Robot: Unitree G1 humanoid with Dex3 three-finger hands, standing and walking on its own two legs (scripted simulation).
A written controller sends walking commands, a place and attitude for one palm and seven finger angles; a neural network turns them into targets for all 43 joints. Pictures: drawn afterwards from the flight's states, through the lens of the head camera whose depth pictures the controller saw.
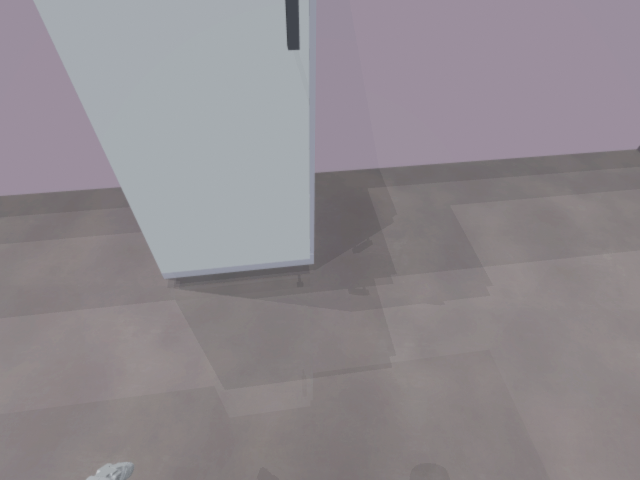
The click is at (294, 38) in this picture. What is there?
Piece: fridge door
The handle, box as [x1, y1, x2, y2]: [285, 0, 299, 49]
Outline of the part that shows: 285,0 288,49 299,49 298,0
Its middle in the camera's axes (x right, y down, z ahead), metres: -0.06 -0.53 +0.78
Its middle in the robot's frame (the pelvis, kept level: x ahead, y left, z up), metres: +0.96 +0.12 +0.26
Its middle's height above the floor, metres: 1.03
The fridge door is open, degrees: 0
